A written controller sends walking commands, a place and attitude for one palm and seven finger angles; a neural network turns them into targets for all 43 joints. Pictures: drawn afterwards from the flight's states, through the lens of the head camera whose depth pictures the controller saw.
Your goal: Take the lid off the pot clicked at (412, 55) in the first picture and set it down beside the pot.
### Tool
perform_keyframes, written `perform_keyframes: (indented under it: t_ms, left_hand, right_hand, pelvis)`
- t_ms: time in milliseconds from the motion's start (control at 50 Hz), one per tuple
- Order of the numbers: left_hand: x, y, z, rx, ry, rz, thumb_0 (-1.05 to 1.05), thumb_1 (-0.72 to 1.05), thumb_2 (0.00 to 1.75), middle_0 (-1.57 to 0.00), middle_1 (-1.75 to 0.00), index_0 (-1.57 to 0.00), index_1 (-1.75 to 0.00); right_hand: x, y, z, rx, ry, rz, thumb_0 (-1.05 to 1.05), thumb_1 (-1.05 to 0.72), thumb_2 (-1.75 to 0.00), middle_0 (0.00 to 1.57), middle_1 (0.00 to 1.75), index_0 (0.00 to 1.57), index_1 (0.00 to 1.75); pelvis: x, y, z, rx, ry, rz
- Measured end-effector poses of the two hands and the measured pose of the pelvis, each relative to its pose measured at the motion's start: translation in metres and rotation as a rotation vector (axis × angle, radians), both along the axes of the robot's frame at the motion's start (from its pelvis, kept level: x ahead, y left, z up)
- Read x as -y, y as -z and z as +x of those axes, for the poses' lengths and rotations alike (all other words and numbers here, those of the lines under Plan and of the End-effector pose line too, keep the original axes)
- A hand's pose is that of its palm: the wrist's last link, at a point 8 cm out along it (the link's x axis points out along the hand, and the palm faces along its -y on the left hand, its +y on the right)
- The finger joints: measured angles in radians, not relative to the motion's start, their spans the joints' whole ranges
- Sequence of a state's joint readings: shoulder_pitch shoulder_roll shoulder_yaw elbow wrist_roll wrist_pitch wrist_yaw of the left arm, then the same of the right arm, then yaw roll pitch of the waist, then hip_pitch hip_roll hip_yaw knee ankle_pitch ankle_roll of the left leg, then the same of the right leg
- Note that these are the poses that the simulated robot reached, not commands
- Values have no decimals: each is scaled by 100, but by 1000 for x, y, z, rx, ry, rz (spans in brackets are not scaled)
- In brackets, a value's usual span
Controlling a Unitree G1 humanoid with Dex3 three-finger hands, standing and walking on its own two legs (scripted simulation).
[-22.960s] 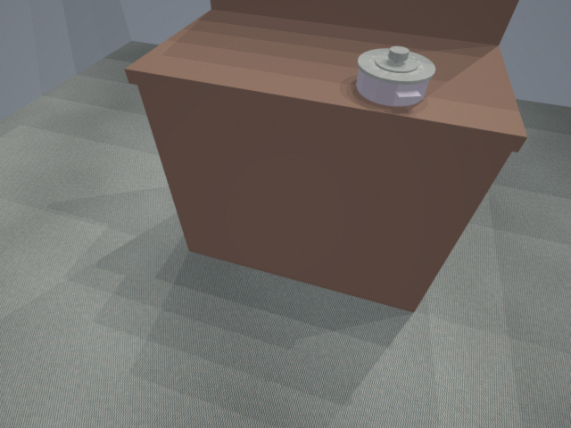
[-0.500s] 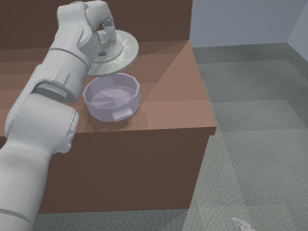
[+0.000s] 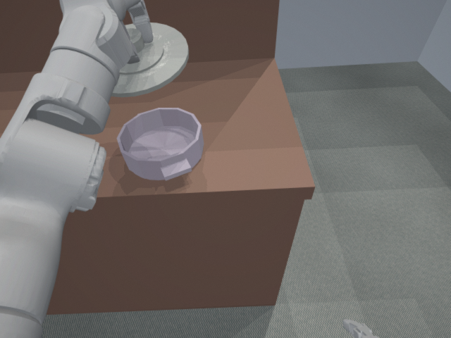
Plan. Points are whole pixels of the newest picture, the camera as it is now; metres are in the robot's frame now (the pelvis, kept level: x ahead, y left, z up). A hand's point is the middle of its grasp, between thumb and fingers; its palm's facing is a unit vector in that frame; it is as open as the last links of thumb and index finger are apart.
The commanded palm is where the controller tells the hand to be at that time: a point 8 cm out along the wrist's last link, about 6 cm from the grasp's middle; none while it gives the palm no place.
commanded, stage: lift the lid straight up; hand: left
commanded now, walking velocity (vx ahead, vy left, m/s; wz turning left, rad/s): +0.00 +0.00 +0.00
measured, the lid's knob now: (129, 41) +0.50 +0.14 +0.30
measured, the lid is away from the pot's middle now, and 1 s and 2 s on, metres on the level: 0.02 0.13 0.24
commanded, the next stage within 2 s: move the lid sideways beside the pot in 0.02 s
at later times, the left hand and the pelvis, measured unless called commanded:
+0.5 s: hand (87, 50) +0.46 +0.19 +0.31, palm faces -0.14 -0.10 -0.99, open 7.3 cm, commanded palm +0.44 +0.19 +0.38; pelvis +0.00 +0.01 +0.00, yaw +0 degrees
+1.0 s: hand (50, 57) +0.46 +0.25 +0.30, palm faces -0.16 -0.08 -0.98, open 7.3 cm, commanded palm +0.44 +0.25 +0.38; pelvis -0.01 +0.01 +0.00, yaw +1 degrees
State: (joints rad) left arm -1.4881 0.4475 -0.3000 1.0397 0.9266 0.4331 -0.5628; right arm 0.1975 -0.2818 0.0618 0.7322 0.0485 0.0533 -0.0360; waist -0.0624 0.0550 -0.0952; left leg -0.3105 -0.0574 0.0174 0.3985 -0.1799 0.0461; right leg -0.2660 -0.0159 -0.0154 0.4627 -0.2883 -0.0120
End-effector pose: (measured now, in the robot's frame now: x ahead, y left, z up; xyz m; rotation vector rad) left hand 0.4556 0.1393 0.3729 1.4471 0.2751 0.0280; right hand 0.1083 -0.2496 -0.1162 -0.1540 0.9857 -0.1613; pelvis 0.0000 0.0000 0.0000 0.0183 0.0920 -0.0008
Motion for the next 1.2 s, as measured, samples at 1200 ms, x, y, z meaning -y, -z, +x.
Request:
perform_keyframes:
  t_ms: [1200]
  left_hand:
    - [-123, 10, -7, -16, -132, 39, -2, 28, 69, -72, -92, -69, -91]
  right_hand:
    - [-9, 1, -25, -101, 43, -19, 1, -90, -90, 21, 30, 21, 30]
  pelvis:
    - [-15, 1, -5, -27, -13, -23]
